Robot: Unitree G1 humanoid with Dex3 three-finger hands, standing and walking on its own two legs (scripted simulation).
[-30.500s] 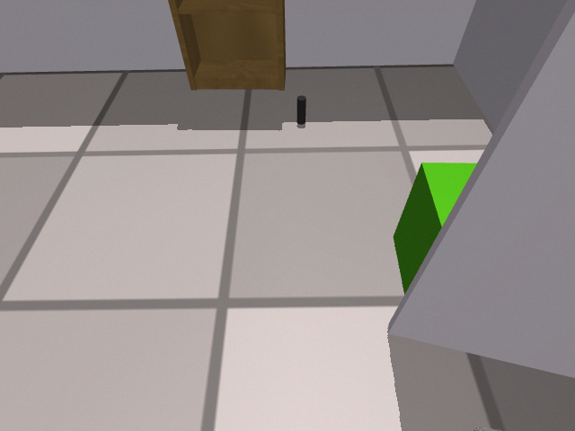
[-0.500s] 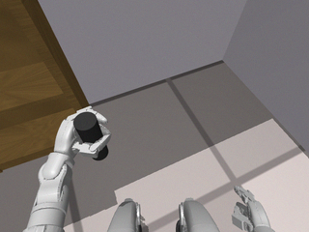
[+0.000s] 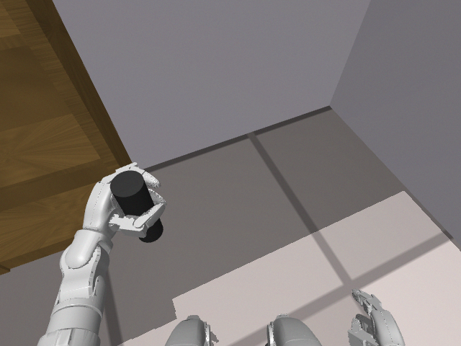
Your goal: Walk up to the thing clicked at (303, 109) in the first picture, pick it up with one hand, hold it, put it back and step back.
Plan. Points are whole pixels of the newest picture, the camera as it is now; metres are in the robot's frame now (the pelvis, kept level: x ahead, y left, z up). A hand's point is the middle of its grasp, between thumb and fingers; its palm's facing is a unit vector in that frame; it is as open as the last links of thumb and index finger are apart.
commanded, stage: lift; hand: left
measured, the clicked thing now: (140, 210) +0.33 +0.17 +0.02
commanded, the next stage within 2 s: hold in 0.10 s
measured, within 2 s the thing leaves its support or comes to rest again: neither
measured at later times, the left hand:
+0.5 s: hand (144, 201) +0.33 +0.15 +0.06, palm faces -0.18 -0.98 +0.01, open 6.8 cm
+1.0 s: hand (143, 200) +0.32 +0.15 +0.08, palm faces -0.20 -0.98 +0.00, open 6.9 cm
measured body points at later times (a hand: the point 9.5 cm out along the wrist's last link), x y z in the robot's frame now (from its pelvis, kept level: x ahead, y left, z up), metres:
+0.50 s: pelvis +0.00 -0.01 +0.01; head +0.05 -0.01 +0.46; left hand +0.33 +0.21 +0.07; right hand +0.13 -0.26 -0.09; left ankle +0.02 +0.11 -0.68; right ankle +0.01 -0.13 -0.68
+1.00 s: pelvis +0.00 -0.01 +0.02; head +0.03 -0.01 +0.47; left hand +0.33 +0.20 +0.08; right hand +0.13 -0.26 -0.08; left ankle +0.02 +0.11 -0.68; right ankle +0.01 -0.13 -0.68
